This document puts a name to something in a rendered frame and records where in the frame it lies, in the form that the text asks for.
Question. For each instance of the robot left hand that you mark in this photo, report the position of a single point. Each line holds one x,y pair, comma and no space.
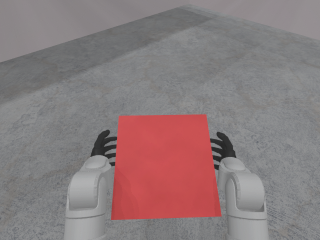
99,148

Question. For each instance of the carton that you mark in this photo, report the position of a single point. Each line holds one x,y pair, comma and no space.
164,168

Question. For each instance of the robot right hand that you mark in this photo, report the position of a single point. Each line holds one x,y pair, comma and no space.
226,151

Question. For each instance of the robot right forearm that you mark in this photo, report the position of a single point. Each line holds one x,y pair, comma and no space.
245,201

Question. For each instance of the robot left forearm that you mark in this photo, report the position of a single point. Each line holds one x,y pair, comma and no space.
86,202

